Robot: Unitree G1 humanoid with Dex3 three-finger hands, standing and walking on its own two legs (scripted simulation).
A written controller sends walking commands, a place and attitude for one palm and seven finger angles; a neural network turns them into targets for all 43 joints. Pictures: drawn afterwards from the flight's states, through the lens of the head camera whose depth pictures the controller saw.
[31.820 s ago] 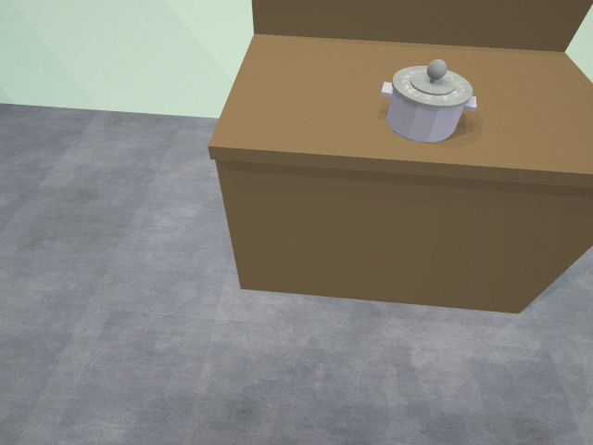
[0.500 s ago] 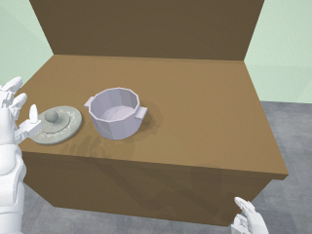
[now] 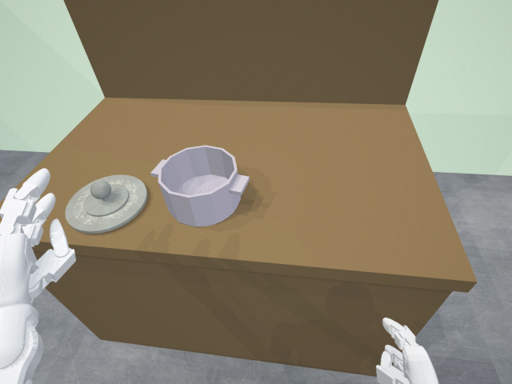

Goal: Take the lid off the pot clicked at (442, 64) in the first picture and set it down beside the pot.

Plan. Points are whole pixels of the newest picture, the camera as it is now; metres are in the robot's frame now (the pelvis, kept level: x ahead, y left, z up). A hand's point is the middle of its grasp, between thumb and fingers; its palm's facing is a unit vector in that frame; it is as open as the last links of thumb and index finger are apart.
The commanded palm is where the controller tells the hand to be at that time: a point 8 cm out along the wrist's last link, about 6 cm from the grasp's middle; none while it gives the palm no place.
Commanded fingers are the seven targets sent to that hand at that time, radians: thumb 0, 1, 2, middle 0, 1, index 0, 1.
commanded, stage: draw the hand back to the body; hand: left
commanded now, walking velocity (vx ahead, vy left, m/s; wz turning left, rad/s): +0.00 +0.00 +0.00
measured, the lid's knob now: (100, 189) +0.50 +0.42 +0.00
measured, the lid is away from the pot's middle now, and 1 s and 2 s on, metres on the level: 0.23 0.23 0.23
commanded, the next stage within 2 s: step back with the hand held close in 0.34 s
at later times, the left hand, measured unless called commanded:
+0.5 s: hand (42, 278) +0.18 +0.27 +0.16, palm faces +0.40 -0.83 -0.39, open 7.4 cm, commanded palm +0.14 +0.31 +0.17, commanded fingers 0.00 0.90 0.90 -0.20 -0.30 -0.20 -0.30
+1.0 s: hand (21, 290) +0.17 +0.30 +0.16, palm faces +0.30 -0.82 -0.49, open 7.4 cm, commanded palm +0.11 +0.34 +0.17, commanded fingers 0.00 0.90 0.90 -0.20 -0.30 -0.20 -0.30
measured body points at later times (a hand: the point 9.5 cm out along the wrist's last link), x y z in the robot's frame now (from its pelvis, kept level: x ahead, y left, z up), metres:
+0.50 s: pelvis +0.00 +0.03 +0.00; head -0.02 +0.01 +0.45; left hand +0.16 +0.31 +0.19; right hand +0.21 -0.18 -0.07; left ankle -0.02 +0.12 -0.74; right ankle +0.02 -0.06 -0.74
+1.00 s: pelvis -0.03 +0.06 -0.01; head +0.00 +0.07 +0.44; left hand +0.15 +0.34 +0.18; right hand +0.14 -0.18 -0.09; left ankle -0.02 +0.12 -0.74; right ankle +0.00 -0.07 -0.74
